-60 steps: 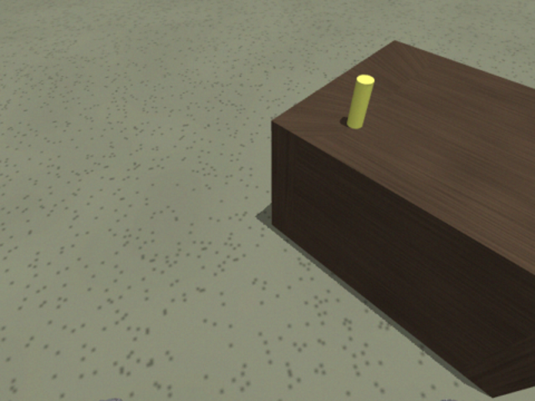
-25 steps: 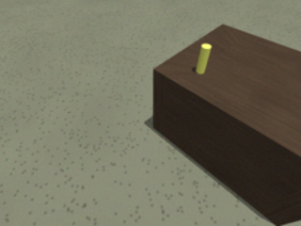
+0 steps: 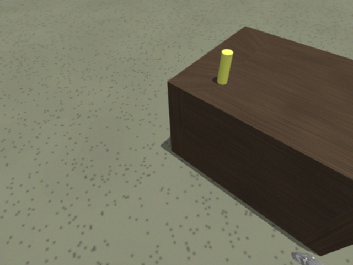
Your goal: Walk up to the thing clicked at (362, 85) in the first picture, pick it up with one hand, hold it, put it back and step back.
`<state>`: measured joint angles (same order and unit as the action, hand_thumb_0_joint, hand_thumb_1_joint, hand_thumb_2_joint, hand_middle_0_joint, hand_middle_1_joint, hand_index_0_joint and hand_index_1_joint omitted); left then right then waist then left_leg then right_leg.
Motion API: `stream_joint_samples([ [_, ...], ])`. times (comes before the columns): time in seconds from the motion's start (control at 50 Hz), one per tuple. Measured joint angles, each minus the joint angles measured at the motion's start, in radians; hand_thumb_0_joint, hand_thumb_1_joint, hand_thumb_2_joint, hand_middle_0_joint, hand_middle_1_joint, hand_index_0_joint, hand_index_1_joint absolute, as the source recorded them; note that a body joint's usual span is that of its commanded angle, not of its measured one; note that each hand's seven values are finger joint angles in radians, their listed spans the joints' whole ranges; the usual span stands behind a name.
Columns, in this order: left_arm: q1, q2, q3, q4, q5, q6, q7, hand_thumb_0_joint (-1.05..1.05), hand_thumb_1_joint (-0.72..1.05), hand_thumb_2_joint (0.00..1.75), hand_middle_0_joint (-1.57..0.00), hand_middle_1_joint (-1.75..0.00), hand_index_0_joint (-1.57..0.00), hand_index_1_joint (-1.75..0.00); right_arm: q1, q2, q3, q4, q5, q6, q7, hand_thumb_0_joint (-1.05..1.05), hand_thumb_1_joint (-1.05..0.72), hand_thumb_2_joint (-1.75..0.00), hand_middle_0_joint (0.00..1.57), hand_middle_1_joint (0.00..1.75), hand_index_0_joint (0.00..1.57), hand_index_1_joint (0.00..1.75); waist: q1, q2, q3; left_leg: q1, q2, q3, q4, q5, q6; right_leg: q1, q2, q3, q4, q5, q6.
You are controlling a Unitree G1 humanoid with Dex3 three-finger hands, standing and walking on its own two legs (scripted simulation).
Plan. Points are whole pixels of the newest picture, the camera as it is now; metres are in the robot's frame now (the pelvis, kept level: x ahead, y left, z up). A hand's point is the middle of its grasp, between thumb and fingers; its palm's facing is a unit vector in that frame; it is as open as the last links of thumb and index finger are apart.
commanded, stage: walk up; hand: left
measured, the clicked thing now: (224, 67) +0.91 -0.19 -0.10
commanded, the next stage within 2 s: none
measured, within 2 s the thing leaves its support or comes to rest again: neither
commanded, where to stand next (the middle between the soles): +0.41 -0.06 m, yaw -38 degrees
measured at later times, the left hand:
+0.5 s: hand (118, 233) +0.21 +0.18 -0.13, palm faces -0.24 -0.88 -0.40, open 7.4 cm
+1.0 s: hand (132, 131) +0.56 +0.20 -0.14, palm faces -0.48 -0.76 -0.43, open 7.4 cm
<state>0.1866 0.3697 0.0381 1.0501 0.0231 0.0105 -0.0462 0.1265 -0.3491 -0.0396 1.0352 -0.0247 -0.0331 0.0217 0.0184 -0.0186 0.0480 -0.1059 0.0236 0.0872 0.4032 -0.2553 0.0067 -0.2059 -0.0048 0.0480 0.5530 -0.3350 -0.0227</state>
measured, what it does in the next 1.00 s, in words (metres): walks ahead, turning right: right foot, then left foot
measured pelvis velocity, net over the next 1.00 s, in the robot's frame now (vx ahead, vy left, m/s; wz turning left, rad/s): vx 0.34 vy -0.01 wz -0.48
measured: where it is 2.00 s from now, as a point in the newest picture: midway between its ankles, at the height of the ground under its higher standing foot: (188, 240)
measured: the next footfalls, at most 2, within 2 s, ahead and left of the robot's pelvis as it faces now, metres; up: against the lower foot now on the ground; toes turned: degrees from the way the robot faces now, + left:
right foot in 0.22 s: +0.14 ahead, -0.20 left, +0.00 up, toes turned -13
left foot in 0.72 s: +0.42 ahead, +0.06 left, +0.00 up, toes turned -19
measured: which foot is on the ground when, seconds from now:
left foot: down 0.00-0.24, up 0.26-0.70, down 0.72-1.00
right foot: up 0.00-0.20, down 0.22-0.74, up 0.76-1.00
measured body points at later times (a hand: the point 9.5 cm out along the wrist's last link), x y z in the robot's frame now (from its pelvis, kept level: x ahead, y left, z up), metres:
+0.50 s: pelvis +0.13 -0.08 -0.01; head +0.14 -0.11 +0.44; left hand +0.22 +0.23 -0.11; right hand +0.15 -0.41 -0.13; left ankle +0.24 +0.06 -0.68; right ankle +0.10 -0.19 -0.74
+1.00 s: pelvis +0.34 -0.01 -0.01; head +0.38 -0.02 +0.44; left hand +0.59 +0.24 -0.11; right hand +0.23 -0.31 -0.11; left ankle +0.38 +0.07 -0.74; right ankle +0.32 -0.16 -0.68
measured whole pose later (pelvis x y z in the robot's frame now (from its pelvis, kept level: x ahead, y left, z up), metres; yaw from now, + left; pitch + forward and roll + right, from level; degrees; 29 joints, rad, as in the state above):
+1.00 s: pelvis +0.34 -0.01 -0.01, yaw -28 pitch -2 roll +0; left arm 0.28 0.47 0.06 0.78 -0.01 -0.06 0.00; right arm 0.35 -0.38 -0.04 0.76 -0.01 -0.04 0.03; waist -0.05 -0.02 0.13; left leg -0.21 0.04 0.14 0.56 -0.31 0.04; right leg -0.53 0.00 0.04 1.02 -0.33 -0.02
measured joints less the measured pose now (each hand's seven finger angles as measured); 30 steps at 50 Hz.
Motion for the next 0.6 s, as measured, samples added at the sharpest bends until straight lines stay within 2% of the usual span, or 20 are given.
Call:
stream_joint_samples([
  [0.04,0.026,0.011,0.011,-0.005,0.008,0.02,-0.014,0.01,0.9,0.9,-0.2,-0.29,-0.2,-0.3,0.011,-0.008,-0.018,-0.046,0.0,-0.015,0.001,0.01,-0.9,-0.9,0.2,0.3,0.21,0.3,-0.014,0.0,-0.001,0.008,0.013,0.039,0.015,-0.022,-0.008,-0.093,-0.013,-0.021,0.182,-0.073,0.003],
  [0.08,0.037,0.024,0.018,-0.018,0.008,0.027,-0.029,0.01,0.9,0.9,-0.2,-0.29,-0.2,-0.3,0.037,-0.022,-0.03,-0.075,-0.004,-0.021,0.002,0.01,-0.9,-0.9,0.2,0.3,0.21,0.3,-0.032,0.009,0.003,0.027,0.03,0.051,0.007,-0.035,-0.009,-0.153,-0.033,-0.044,0.276,-0.088,0.009],
  [0.16,0.059,0.046,0.036,-0.079,-0.002,0.009,-0.056,0.01,0.9,0.9,-0.2,-0.29,-0.2,-0.3,0.081,-0.066,-0.046,-0.093,-0.02,-0.007,0.012,0.01,-0.9,-0.9,0.2,0.3,0.21,0.3,-0.023,0.026,0.024,0.073,0.073,0.092,0.024,-0.078,-0.028,-0.188,-0.087,-0.061,0.204,-0.049,0.009],
  [0.2,0.077,0.06,0.045,-0.101,-0.001,-0.001,-0.061,0.01,0.9,0.9,-0.2,-0.29,-0.2,-0.3,0.088,-0.085,-0.053,-0.102,-0.022,0.005,0.015,0.01,-0.9,-0.9,0.2,0.3,0.21,0.3,-0.02,0.028,0.033,0.077,0.096,0.118,0.094,-0.137,-0.042,-0.178,-0.103,-0.07,0.14,0.0,0.01],
  [0.22,0.085,0.067,0.05,-0.108,0.002,-0.007,-0.059,0.01,0.9,0.9,-0.2,-0.29,-0.2,-0.3,0.091,-0.094,-0.056,-0.108,-0.021,0.011,0.016,0.01,-0.9,-0.9,0.2,0.3,0.21,0.3,-0.021,0.033,0.036,0.069,0.115,0.124,0.152,-0.18,-0.042,-0.168,-0.099,-0.077,0.12,0.055,0.014],
  [0.24,0.086,0.066,0.055,-0.112,0.004,-0.015,-0.053,0.01,0.9,0.9,-0.2,-0.29,-0.2,-0.3,0.092,-0.107,-0.059,-0.112,-0.019,0.019,0.015,0.01,-0.9,-0.9,0.2,0.3,0.21,0.3,-0.025,0.058,0.045,0.05,0.149,0.108,0.237,-0.226,-0.023,-0.166,-0.076,-0.091,0.145,0.083,0.02],
  [0.26,0.088,0.061,0.059,-0.121,0.005,-0.026,-0.044,0.01,0.9,0.9,-0.2,-0.29,-0.2,-0.3,0.093,-0.115,-0.061,-0.114,-0.016,0.029,0.012,0.01,-0.9,-0.9,0.2,0.3,0.2,0.3,-0.027,0.082,0.053,0.009,0.166,0.06,0.356,-0.264,-0.004,-0.166,-0.052,-0.107,0.184,0.056,0.019],
  [0.3,0.104,0.048,0.06,-0.144,0.001,-0.043,-0.027,0.01,0.9,0.9,-0.2,-0.29,-0.2,-0.3,0.088,-0.114,-0.057,-0.114,-0.009,0.054,0.013,0.01,-0.91,-0.9,0.2,0.29,0.2,0.3,-0.006,0.088,0.054,-0.093,0.105,-0.036,0.591,-0.313,-0.004,-0.164,-0.028,-0.097,0.216,0.011,0.01],
  [0.34,0.127,0.025,0.048,-0.152,-0.009,-0.046,-0.017,0.01,0.9,0.9,-0.2,-0.29,-0.2,-0.3,0.073,-0.112,-0.047,-0.12,-0.001,0.059,0.021,0.01,-0.91,-0.9,0.2,0.29,0.2,0.3,0.014,0.092,0.058,-0.184,0.052,-0.065,0.72,-0.29,-0.004,-0.129,-0.006,-0.07,0.169,0.016,-0.005],
  [0.38,0.149,0.004,0.031,-0.154,-0.017,-0.049,-0.006,0.01,0.9,0.9,-0.2,-0.29,-0.2,-0.3,0.062,-0.105,-0.036,-0.139,0.012,0.048,0.027,0.01,-0.91,-0.9,0.2,0.29,0.2,0.3,0.019,0.101,0.063,-0.266,0.039,-0.07,0.749,-0.221,0.002,-0.077,0.012,-0.053,0.09,0.045,-0.004],
  [0.48,0.207,-0.011,0.013,-0.172,-0.023,-0.069,0.013,0.01,0.9,0.9,-0.21,-0.3,-0.2,-0.3,0.072,-0.08,-0.022,-0.207,0.002,0.04,0.043,0.01,-0.91,-0.9,0.2,0.29,0.2,0.3,0.027,0.099,0.059,-0.393,0.067,-0.098,0.624,-0.093,-0.005,0.01,0.042,0.001,-0.014,0.06,-0.001],
  [0.6,0.246,-0.005,0.008,-0.209,-0.016,-0.094,0.027,0.01,0.9,0.9,-0.21,-0.3,-0.21,-0.3,0.093,-0.095,-0.04,-0.24,-0.026,0.058,0.059,0.01,-0.91,-0.9,0.2,0.29,0.2,0.3,0.015,0.118,0.04,-0.445,0.101,-0.135,0.479,-0.006,-0.03,0.042,0.057,0.05,0.004,-0.015,0.02],
])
